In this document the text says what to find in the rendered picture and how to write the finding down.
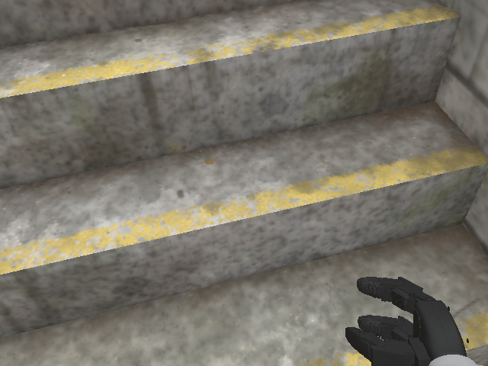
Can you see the right robot hand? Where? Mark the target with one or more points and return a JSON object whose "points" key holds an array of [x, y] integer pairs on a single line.
{"points": [[432, 334]]}

